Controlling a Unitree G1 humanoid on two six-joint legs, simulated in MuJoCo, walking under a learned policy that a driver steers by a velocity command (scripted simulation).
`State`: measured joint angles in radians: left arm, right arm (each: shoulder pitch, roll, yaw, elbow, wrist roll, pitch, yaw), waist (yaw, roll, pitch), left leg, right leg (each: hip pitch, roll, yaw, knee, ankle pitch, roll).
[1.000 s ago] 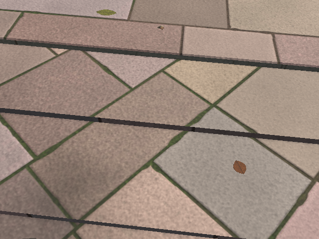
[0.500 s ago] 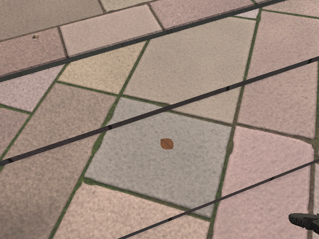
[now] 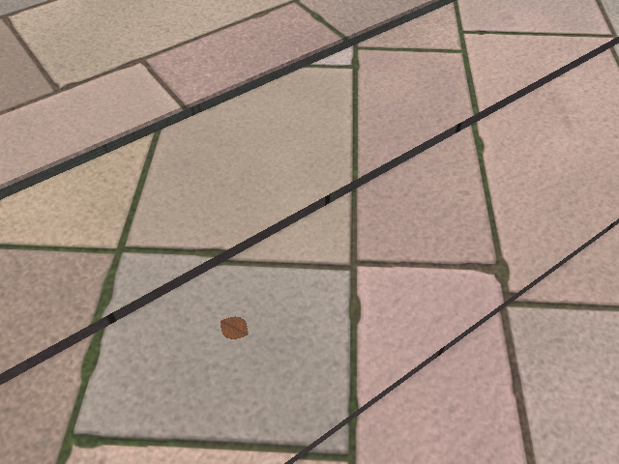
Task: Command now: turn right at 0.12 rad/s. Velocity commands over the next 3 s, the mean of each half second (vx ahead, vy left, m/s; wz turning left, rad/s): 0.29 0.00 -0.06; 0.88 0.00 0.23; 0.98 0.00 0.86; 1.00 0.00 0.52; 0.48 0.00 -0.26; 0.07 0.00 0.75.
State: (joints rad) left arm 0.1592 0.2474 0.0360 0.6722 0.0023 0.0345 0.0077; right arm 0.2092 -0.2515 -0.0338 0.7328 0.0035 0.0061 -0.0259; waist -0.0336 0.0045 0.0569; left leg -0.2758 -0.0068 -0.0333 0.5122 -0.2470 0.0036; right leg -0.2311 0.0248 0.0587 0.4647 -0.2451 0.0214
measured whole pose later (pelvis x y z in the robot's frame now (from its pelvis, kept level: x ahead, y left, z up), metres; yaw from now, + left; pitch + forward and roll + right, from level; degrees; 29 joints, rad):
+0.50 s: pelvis +0.09 +0.03 -0.01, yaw +0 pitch +2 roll +1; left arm 0.33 0.28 0.05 0.71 -0.05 -0.06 0.00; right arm 0.29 -0.29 -0.05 0.79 0.01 -0.11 0.01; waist -0.03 -0.05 -0.02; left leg -0.27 -0.02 0.07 0.58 -0.35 0.06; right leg -0.33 0.00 0.11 0.92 -0.43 -0.04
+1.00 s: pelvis +0.43 +0.00 +0.00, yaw +9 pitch +2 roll -4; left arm 0.11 0.25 0.04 0.61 -0.02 -0.08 -0.02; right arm 0.41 -0.26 0.01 0.85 0.03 -0.05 0.00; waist -0.02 0.04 0.05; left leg -0.28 0.08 -0.08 1.17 -0.48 0.05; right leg -0.45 -0.03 -0.11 0.58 -0.62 0.13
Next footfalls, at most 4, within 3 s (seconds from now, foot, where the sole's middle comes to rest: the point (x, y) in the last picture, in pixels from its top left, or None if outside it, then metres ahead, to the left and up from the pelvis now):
0.86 right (377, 394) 0.59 -0.13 -0.73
1.22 left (268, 385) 0.62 0.10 -0.74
1.54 right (276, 218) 1.06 0.08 -0.69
1.84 left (181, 265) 0.92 0.31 -0.70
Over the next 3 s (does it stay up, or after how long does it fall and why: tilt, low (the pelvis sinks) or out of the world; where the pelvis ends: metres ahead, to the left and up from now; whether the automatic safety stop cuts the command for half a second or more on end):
stays up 1.19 0.55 0.08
